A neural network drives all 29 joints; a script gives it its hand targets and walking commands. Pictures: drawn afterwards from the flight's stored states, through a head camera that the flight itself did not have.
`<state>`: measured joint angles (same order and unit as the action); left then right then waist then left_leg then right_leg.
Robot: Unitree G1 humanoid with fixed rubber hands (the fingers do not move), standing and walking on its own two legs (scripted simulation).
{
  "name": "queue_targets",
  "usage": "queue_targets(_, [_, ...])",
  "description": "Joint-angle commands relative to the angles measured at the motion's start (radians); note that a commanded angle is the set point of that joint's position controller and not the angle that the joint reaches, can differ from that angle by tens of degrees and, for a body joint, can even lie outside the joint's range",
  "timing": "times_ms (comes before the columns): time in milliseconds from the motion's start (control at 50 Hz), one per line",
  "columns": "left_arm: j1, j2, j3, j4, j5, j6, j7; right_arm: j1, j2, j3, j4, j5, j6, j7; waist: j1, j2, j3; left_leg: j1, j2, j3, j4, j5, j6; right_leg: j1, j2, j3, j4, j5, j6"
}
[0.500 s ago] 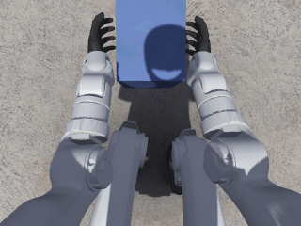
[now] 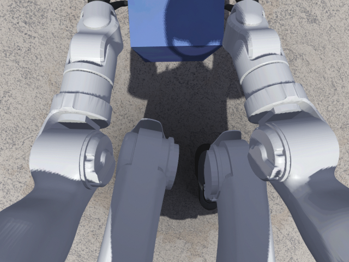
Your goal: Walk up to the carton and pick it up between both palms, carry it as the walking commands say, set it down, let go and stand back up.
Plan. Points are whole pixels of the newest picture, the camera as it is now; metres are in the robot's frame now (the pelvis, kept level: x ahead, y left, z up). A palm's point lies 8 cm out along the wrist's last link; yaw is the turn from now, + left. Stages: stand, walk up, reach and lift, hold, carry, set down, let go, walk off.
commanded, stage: set down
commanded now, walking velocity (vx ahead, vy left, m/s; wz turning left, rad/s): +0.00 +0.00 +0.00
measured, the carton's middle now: out of the picture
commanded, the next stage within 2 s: none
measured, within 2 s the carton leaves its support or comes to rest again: rests again in 1.12 s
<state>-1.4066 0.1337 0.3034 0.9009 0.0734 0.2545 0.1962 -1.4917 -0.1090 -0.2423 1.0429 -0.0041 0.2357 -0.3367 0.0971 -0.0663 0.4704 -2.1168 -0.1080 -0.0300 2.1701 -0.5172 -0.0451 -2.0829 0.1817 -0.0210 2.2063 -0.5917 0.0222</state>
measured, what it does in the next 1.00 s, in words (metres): stands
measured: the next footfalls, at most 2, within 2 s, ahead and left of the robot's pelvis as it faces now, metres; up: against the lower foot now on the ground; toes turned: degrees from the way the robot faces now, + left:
none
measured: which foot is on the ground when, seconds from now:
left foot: down 0.00-1.00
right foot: down 0.00-1.00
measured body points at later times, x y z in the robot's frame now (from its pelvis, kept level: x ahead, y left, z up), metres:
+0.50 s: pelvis +0.02 +0.00 -0.01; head +0.38 +0.03 +0.25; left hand +0.54 +0.20 -0.18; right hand +0.57 -0.05 -0.19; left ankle +0.14 +0.12 -0.34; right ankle +0.12 -0.10 -0.34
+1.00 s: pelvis +0.02 +0.00 -0.02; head +0.36 +0.03 +0.27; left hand +0.53 +0.18 -0.18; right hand +0.55 -0.07 -0.18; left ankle +0.14 +0.12 -0.34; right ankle +0.12 -0.10 -0.34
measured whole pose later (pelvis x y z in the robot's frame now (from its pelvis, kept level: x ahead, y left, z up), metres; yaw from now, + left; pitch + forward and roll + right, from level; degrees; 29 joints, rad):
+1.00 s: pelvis +0.02 +0.00 -0.02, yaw -1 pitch +29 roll +1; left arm -1.36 0.14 0.35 1.03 0.11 0.18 0.09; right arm -1.42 -0.14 -0.25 1.14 -0.04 0.17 -0.19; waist 0.10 -0.06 0.40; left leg -2.19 -0.08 0.00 2.24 -0.56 -0.03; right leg -2.16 0.21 -0.01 2.27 -0.62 0.03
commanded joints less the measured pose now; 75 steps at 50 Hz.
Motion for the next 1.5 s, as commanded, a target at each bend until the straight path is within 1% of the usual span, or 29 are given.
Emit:
queue_targets(0, [-0.545,-1.017,-0.264,-0.003,-0.007,-0.027,-0.338,-0.546,0.953,0.136,-0.055,-0.013,-0.061,0.395,-0.004,0.065,-1.322,0.544,-0.031,0.042,-0.191,0.197,0.051,0.259,0.044,-0.006,-0.195,0.120,-0.033])
queue_targets(20, [-0.531,-1.026,-0.259,0.004,-0.010,-0.032,-0.336,-0.571,0.960,0.153,-0.091,-0.002,-0.071,0.396,0.017,0.068,-1.348,0.554,-0.035,0.046,-0.189,0.226,0.052,0.248,0.044,-0.007,-0.191,0.133,-0.028])
queue_targets(40, [-0.522,-1.023,-0.246,0.014,-0.009,-0.039,-0.333,-0.607,0.966,0.180,-0.124,0.013,-0.078,0.396,0.051,0.050,-1.364,0.549,-0.038,0.050,-0.186,0.245,0.057,0.243,0.043,-0.006,-0.186,0.136,-0.021])
queue_targets(80, [-0.515,-1.016,-0.234,0.015,-0.022,-0.055,-0.328,-0.672,0.980,0.233,-0.201,0.047,-0.094,0.390,0.077,0.001,-1.358,0.561,-0.042,0.045,-0.175,0.296,0.067,0.225,0.041,-0.009,-0.187,0.159,-0.013])
queue_targets(140, [-0.503,-0.994,-0.232,0.023,-0.045,-0.073,-0.320,-0.718,0.997,0.301,-0.268,0.086,-0.114,0.379,0.088,-0.058,-1.373,0.587,-0.040,0.033,-0.160,0.334,0.075,0.230,0.041,-0.016,-0.181,0.183,0.001])
queue_targets(180, [-0.482,-0.976,-0.226,0.039,-0.045,-0.076,-0.316,-0.725,0.993,0.333,-0.283,0.100,-0.118,0.373,0.087,-0.092,-1.384,0.592,-0.036,0.031,-0.146,0.325,0.078,0.240,0.044,-0.015,-0.178,0.182,0.008])
queue_targets(200, [-0.474,-0.967,-0.226,0.046,-0.041,-0.075,-0.315,-0.715,0.991,0.342,-0.278,0.101,-0.116,0.371,0.090,-0.099,-1.380,0.585,-0.034,0.032,-0.143,0.320,0.078,0.246,0.045,-0.015,-0.176,0.181,0.010])
queue_targets(220, [-0.465,-0.959,-0.229,0.051,-0.034,-0.074,-0.315,-0.706,0.986,0.348,-0.273,0.101,-0.115,0.371,0.093,-0.096,-1.376,0.579,-0.031,0.034,-0.140,0.318,0.076,0.254,0.045,-0.012,-0.176,0.181,0.011])
queue_targets(260, [-0.444,-0.961,-0.237,0.054,-0.021,-0.069,-0.319,-0.677,0.970,0.354,-0.259,0.099,-0.115,0.369,0.102,-0.070,-1.380,0.571,-0.030,0.041,-0.136,0.320,0.071,0.272,0.048,-0.010,-0.171,0.190,0.012])
queue_targets(320, [-0.429,-0.979,-0.273,0.036,-0.019,-0.066,-0.332,-0.613,0.967,0.349,-0.221,0.094,-0.116,0.364,0.109,-0.004,-1.393,0.566,-0.034,0.059,-0.130,0.353,0.058,0.306,0.056,-0.003,-0.168,0.227,0.009])
queue_targets(360, [-0.437,-1.003,-0.320,-0.011,-0.048,-0.072,-0.340,-0.583,0.972,0.353,-0.218,0.100,-0.122,0.358,0.093,0.026,-1.434,0.580,-0.036,0.062,-0.121,0.405,0.048,0.345,0.059,-0.002,-0.159,0.285,0.007])
queue_targets(400, [-0.456,-1.011,-0.362,-0.064,-0.083,-0.080,-0.346,-0.550,0.985,0.357,-0.213,0.105,-0.127,0.350,0.068,0.034,-1.469,0.592,-0.037,0.063,-0.109,0.450,0.043,0.377,0.060,0.002,-0.153,0.334,0.005])
queue_targets(460, [-0.498,-1.000,-0.411,-0.121,-0.140,-0.092,-0.349,-0.546,1.005,0.372,-0.211,0.115,-0.130,0.340,0.034,0.010,-1.516,0.607,-0.037,0.052,-0.094,0.486,0.042,0.413,0.059,0.003,-0.140,0.374,0.000])
queue_targets(500, [-0.531,-0.978,-0.431,-0.142,-0.169,-0.096,-0.346,-0.541,1.003,0.378,-0.208,0.112,-0.124,0.336,0.019,0.000,-1.513,0.597,-0.034,0.050,-0.089,0.462,0.043,0.428,0.057,0.006,-0.136,0.358,-0.007])
queue_targets(520, [-0.538,-0.968,-0.433,-0.139,-0.177,-0.095,-0.344,-0.542,1.001,0.380,-0.210,0.111,-0.121,0.335,0.017,-0.006,-1.501,0.588,-0.033,0.047,-0.090,0.443,0.045,0.433,0.056,0.005,-0.134,0.343,-0.008])
queue_targets(560, [-0.552,-0.950,-0.421,-0.114,-0.174,-0.091,-0.344,-0.549,0.997,0.364,-0.197,0.104,-0.117,0.340,0.027,0.001,-1.450,0.562,-0.029,0.048,-0.098,0.391,0.045,0.420,0.052,0.006,-0.134,0.294,-0.015])
queue_targets(600, [-0.553,-0.946,-0.389,-0.071,-0.154,-0.083,-0.347,-0.562,0.988,0.335,-0.174,0.093,-0.111,0.354,0.040,0.007,-1.379,0.533,-0.027,0.048,-0.105,0.332,0.050,0.377,0.049,0.007,-0.135,0.234,-0.022])
queue_targets(700, [-0.524,-0.937,-0.298,0.016,-0.104,-0.084,-0.343,-0.621,0.959,0.294,-0.163,0.088,-0.113,0.392,0.071,-0.013,-1.220,0.506,-0.032,0.032,-0.113,0.279,0.069,0.228,0.046,0.003,-0.134,0.155,-0.024])
queue_targets(760, [-0.519,-0.916,-0.255,0.041,-0.076,-0.088,-0.341,-0.620,0.933,0.264,-0.135,0.072,-0.114,0.404,0.069,-0.025,-1.122,0.479,-0.034,0.029,-0.118,0.250,0.076,0.152,0.040,0.002,-0.141,0.126,-0.024])
queue_targets(820, [-0.519,-0.888,-0.222,0.054,-0.044,-0.095,-0.339,-0.585,0.913,0.225,-0.092,0.051,-0.117,0.411,0.065,-0.012,-1.052,0.446,-0.033,0.028,-0.124,0.225,0.079,0.098,0.035,0.004,-0.147,0.111,-0.026])
queue_targets(900, [-0.530,-0.866,-0.211,0.043,-0.025,-0.107,-0.339,-0.544,0.900,0.198,-0.051,0.030,-0.121,0.413,0.062,0.008,-1.053,0.434,-0.030,0.030,-0.126,0.222,0.071,0.098,0.036,0.010,-0.150,0.118,-0.029])
queue_targets(940, [-0.527,-0.854,-0.213,0.036,-0.022,-0.112,-0.340,-0.537,0.892,0.197,-0.045,0.027,-0.124,0.412,0.062,0.013,-1.055,0.433,-0.029,0.031,-0.124,0.231,0.068,0.102,0.036,0.011,-0.150,0.129,-0.027])
queue_targets(1080, [-0.459,-0.845,-0.206,0.059,-0.014,-0.118,-0.352,-0.484,0.878,0.225,-0.049,0.008,-0.132,0.404,0.064,-0.006,-1.032,0.390,-0.028,0.039,-0.106,0.265,0.062,0.141,0.035,0.020,-0.157,0.180,-0.019])
queue_targets(1140, [-0.432,-0.848,-0.209,0.071,-0.012,-0.119,-0.358,-0.458,0.874,0.233,-0.052,-0.002,-0.135,0.399,0.062,0.005,-1.027,0.368,-0.028,0.043,-0.098,0.283,0.060,0.160,0.033,0.024,-0.154,0.211,-0.016])
queue_targets(1160, [-0.420,-0.849,-0.213,0.071,-0.011,-0.120,-0.360,-0.444,0.876,0.236,-0.051,-0.004,-0.136,0.398,0.066,0.012,-1.027,0.365,-0.029,0.045,-0.098,0.290,0.058,0.168,0.034,0.025,-0.151,0.222,-0.015])
queue_targets(1220, [-0.399,-0.844,-0.216,0.073,-0.008,-0.121,-0.364,-0.422,0.876,0.243,-0.055,-0.010,-0.139,0.397,0.063,0.011,-1.020,0.358,-0.026,0.044,-0.090,0.304,0.057,0.169,0.034,0.026,-0.148,0.240,-0.012])
queue_targets(1380, [-0.373,-0.813,-0.192,0.085,0.007,-0.120,-0.362,-0.400,0.852,0.235,-0.053,-0.025,-0.140,0.397,0.059,-0.001,-0.995,0.345,-0.024,0.040,-0.084,0.284,0.059,0.151,0.032,0.023,-0.144,0.221,-0.012])
queue_targets(1460, [-0.375,-0.791,-0.177,0.088,0.018,-0.121,-0.357,-0.399,0.831,0.218,-0.048,-0.030,-0.141,0.398,0.061,0.007,-0.999,0.362,-0.022,0.037,-0.086,0.272,0.055,0.138,0.031,0.019,-0.140,0.201,-0.014])
queue_targets(1480, [-0.378,-0.790,-0.174,0.088,0.018,-0.121,-0.356,-0.398,0.822,0.212,-0.047,-0.035,-0.142,0.397,0.054,0.003,-0.999,0.361,-0.023,0.035,-0.085,0.270,0.055,0.137,0.030,0.017,-0.141,0.200,-0.015])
